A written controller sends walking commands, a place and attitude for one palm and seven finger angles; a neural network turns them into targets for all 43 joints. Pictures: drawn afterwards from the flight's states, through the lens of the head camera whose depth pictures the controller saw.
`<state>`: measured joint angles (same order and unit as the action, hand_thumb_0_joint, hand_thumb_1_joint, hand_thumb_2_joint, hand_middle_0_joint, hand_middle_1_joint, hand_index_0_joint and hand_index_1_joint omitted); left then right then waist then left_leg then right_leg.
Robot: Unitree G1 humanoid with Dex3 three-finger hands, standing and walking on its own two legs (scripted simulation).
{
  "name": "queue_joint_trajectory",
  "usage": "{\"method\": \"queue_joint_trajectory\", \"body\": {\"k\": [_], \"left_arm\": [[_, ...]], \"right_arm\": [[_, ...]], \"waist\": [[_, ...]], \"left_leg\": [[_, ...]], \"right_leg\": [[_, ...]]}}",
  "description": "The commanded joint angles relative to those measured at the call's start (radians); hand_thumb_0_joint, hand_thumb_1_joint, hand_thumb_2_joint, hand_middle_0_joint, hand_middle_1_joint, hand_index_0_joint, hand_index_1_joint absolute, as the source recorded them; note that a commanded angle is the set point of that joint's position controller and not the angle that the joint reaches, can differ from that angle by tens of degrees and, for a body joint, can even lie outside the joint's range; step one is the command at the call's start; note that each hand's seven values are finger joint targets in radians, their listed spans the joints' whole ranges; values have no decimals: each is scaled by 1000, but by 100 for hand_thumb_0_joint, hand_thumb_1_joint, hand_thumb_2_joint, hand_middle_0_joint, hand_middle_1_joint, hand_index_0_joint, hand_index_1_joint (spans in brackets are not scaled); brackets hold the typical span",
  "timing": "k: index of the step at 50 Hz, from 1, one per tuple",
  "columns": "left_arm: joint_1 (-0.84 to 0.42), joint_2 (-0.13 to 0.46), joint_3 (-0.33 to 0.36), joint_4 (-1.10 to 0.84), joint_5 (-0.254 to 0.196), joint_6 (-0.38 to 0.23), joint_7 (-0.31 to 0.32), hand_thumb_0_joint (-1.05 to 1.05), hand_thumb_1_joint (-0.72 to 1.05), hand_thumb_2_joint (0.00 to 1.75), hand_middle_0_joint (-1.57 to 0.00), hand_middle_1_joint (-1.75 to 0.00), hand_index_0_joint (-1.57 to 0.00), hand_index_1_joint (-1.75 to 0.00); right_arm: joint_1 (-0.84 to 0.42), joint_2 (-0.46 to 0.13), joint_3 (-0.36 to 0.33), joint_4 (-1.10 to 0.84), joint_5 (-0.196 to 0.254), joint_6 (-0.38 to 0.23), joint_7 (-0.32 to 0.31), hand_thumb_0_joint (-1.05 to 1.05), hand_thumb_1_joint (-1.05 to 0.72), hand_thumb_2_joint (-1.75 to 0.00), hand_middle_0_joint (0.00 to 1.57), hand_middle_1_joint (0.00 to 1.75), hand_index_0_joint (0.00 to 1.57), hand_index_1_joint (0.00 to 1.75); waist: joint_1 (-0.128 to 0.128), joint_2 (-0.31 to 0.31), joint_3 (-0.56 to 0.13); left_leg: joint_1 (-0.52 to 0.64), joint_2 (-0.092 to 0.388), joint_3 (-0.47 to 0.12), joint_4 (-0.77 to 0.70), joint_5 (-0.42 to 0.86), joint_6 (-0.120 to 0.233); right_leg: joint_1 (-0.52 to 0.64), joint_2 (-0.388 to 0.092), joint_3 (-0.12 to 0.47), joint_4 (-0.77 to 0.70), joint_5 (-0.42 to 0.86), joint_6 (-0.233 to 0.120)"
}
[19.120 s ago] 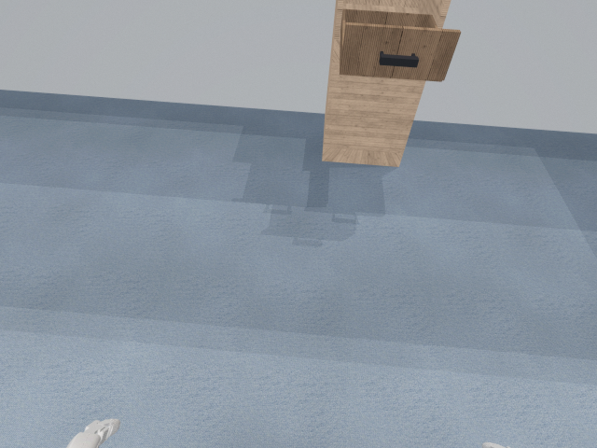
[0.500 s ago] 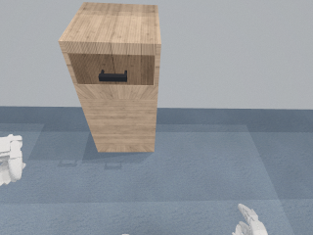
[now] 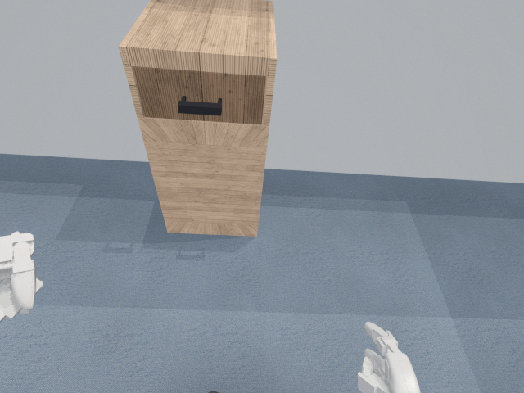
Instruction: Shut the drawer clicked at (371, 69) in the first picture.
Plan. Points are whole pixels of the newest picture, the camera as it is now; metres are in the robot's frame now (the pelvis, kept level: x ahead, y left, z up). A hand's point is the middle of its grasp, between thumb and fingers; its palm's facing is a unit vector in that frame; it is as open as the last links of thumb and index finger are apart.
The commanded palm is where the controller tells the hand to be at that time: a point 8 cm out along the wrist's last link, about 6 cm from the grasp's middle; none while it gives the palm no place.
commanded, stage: stop stepping back and stand still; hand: left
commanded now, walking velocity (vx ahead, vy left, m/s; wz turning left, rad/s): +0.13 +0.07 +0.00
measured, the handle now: (201, 104) +0.85 +0.24 -0.05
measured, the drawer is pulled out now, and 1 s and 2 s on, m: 0.00 0.00 0.00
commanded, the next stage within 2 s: let the arm hang, fingers relaxed in 0.52 s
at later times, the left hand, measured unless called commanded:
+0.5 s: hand (40, 331) +0.14 +0.23 +0.16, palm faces +0.34 -0.83 -0.43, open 3.2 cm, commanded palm +0.10 +0.27 +0.18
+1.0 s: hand out of the picture -0.04 +0.19 -0.18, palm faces +0.06 -0.98 -0.21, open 3.4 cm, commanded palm none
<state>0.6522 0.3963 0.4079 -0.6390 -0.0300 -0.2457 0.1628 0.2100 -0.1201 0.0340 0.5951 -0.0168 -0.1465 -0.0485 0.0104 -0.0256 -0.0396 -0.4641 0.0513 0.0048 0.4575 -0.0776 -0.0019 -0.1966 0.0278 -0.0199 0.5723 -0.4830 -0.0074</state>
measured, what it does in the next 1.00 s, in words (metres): steps on the spot: right foot, then left foot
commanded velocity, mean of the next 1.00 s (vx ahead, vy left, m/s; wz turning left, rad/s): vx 0.04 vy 0.02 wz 0.00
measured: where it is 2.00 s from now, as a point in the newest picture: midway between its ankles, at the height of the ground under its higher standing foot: outside the picture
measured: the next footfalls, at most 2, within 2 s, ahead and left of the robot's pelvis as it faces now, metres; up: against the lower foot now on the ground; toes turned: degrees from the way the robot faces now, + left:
right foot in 0.02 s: -0.05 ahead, -0.12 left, +0.00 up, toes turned -1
left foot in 0.16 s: +0.08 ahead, +0.10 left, +0.00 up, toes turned +0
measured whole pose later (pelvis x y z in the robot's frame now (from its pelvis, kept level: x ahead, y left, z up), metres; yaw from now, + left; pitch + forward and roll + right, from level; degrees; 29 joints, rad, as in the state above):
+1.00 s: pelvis -0.04 -0.01 +0.00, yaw +2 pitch -1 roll -1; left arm 0.35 0.24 0.04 0.91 0.02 0.05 0.02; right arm 0.25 -0.22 0.00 0.97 -0.02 0.04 -0.01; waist 0.00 -0.05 0.06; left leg -0.38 0.00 -0.04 0.54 -0.15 0.00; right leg -0.15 0.02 -0.06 0.54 -0.37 -0.02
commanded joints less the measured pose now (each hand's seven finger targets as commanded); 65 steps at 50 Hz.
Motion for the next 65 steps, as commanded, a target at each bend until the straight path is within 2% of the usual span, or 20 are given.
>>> {"method": "queue_joint_trajectory", "body": {"k": [1, 2, 4, 8, 11, 15, 21, 25, 30, 31, 32, 33, 34, 38, 41, 45, 48, 52, 59, 65], "left_arm": [[-83, 194, 87, -190, -13, -28, 2, 0, 90, 90, -140, -160, -140, -160], [-103, 230, 122, -196, -23, -29, 10, 0, 90, 90, -140, -160, -140, -160], [-128, 221, 130, -187, -27, -19, 14, 0, 90, 90, -140, -160, -140, -160], [-37, 137, 85, -94, -29, -10, -4, 0, 90, 90, -140, -160, -140, -160], [-28, 143, 77, -24, -21, -14, -10, 0, 90, 90, -140, -160, -140, -160], [-65, 126, 53, -58, -16, -29, -12, 0, 90, 90, -140, -160, -140, -160], [-41, 154, 73, -128, -12, -42, -1, 0, 90, 90, -140, -160, -140, -160], [-86, 141, 62, -109, -8, -47, 4, 0, 90, 90, -140, -160, -140, -160], [-117, 113, 44, -77, 4, -43, 5, 0, 90, 90, -140, -160, -140, -160], [-208, -9, -291, 758, 84, 147, -141, 0, 90, 90, -140, -160, -140, -160], [-175, -30, -270, 781, 65, 228, -155, 0, 90, 90, -136, -156, -136, -156], [-157, -55, -288, 769, 64, 252, -157, 0, 90, 90, -132, -151, -132, -151], [-187, -67, -305, 810, 73, 242, -158, 0, 90, 90, -128, -147, -128, -147], [-295, 3, -301, 1016, 73, 233, -155, 0, 90, 90, -112, -130, -112, -130], [-372, 18, -324, 1171, 63, 247, -147, 0, 90, 90, -100, -117, -100, -117], [-327, -14, -352, 1370, 52, 258, -145, 0, 90, 90, -84, -99, -84, -99], [-267, -39, -352, 1503, 48, 255, -147, 0, 90, 90, -72, -86, -72, -86], [-255, -39, -362, 1608, 46, 246, -150, 0, 90, 90, -56, -69, -56, -69], [-264, -41, -379, 1714, 43, 239, -142, 0, 90, 90, -28, -39, -28, -39], [-272, -51, -381, 1749, 41, 238, -133, 0, 90, 90, -20, -30, -20, -30]], "right_arm": [[-75, -182, -66, -111, -10, -20, -27, 0, -90, -90, 20, 30, 20, 30], [-86, -180, -58, -101, -16, -12, -31, 0, -90, -90, 20, 30, 20, 30], [-87, -174, -62, -107, 11, -15, -34, 0, -90, -90, 20, 30, 20, 30], [-99, -196, -53, -119, 23, -10, -46, 0, -90, -90, 20, 30, 20, 30], [-84, -208, -54, -115, 20, -8, -52, 0, -90, -90, 20, 30, 20, 30], [-101, -213, -66, -125, 19, -12, -46, 0, -90, -90, 20, 30, 20, 30], [-89, -206, -78, -123, 13, -13, -43, 0, -90, -90, 20, 30, 20, 30], [-88, -208, -71, -113, 11, -31, -54, 0, -90, -90, 20, 30, 20, 30], [-84, -205, -59, -115, 10, -48, -62, 0, -90, -90, 20, 30, 20, 30], [-122, -435, -122, 144, 10, -39, 36, 0, -90, -90, 20, 30, 20, 30], [-75, -344, -113, 122, 26, 35, 42, 0, -90, -90, 20, 30, 20, 30], [-67, -305, -103, 98, 28, 49, 38, 0, -90, -90, 20, 30, 20, 30], [-44, -287, -99, 118, 15, 51, 37, 0, -90, -90, 20, 30, 20, 30], [-60, -296, -86, 144, 1, 92, 41, 0, -90, -90, 20, 30, 20, 30], [-65, -278, -82, 188, -10, 123, 45, 0, -90, -90, 20, 30, 20, 30], [-57, -246, -64, 248, -12, 147, 40, 0, -90, -90, 20, 30, 20, 30], [-29, -232, -65, 298, -11, 153, 30, 0, -90, -90, 20, 30, 20, 30], [29, -239, -74, 353, -4, 155, 22, 0, -90, -90, 20, 30, 20, 30], [72, -238, -78, 434, 4, 162, 21, 0, -90, -90, 20, 30, 20, 30], [80, -210, -73, 482, 3, 161, 22, 0, -90, -90, 20, 30, 20, 30]], "waist": [[-29, -7, -51], [-22, -52, -68], [-16, -127, -141], [-27, 78, -21], [-23, 135, -20], [-24, 78, 38], [-28, -25, 24], [-33, 96, 49], [-22, 193, 43], [-39, 173, 82], [-14, 101, -34], [-10, 68, -65], [-8, -63, -124], [-9, -249, -107], [-27, -90, -9], [-11, 206, 71], [0, 276, 53], [-9, 179, 13], [-23, 6, 115], [-25, -1, 152]], "left_leg": [[270, -23, 17, 170, -223, -13], [250, -23, 17, 263, -161, -9], [190, -41, 5, 273, -161, -6], [304, 14, -29, -25, 37, 33], [299, 60, -99, -37, 167, 60], [198, 47, -118, -128, -271, 46], [289, -27, -19, 114, -168, 16], [330, 23, -81, -28, -152, 26], [197, 105, -231, -287, -423, 53], [113, 107, -246, -35, 75, 88], [188, 92, -145, 23, 238, 74], [228, 80, -110, 67, 249, 59], [266, 78, -123, 110, 281, 55], [205, 19, -114, 152, 134, 53], [221, -7, -86, 138, 46, 36], [184, 31, -164, -38, -83, 49], [186, 35, -181, -105, -214, 50], [250, 39, -175, -105, -212, 48], [304, 35, -124, -74, -132, 39], [309, 32, -100, -66, -88, 35]], "right_leg": [[-203, -190, 204, -392, 49, -119], [-208, -269, 238, -387, 186, -144], [-82, -257, 210, -289, 318, -127], [-118, -116, 51, -157, 360, -18], [-110, -71, 23, -118, 402, 12], [-99, -63, 42, -220, 99, -5], [-228, -179, 162, -354, -25, -78], [-217, -93, 77, -257, 80, -28], [-56, -3, 8, -112, 131, 11], [-155, -75, 19, 23, 282, 0], [-93, -91, 39, -12, 258, 3], [-99, -100, 36, -46, 290, 6], [-105, -90, 45, -48, 316, -10], [-51, -142, 97, -91, 401, -63], [-124, -163, 112, -123, 309, -91], [-97, -94, 74, -140, 113, -51], [-43, -82, 63, -160, 113, -57], [-23, -90, 68, -210, 129, -66], [-115, -116, 79, -288, 96, -71], [-122, -123, 77, -293, 106, -69]]}}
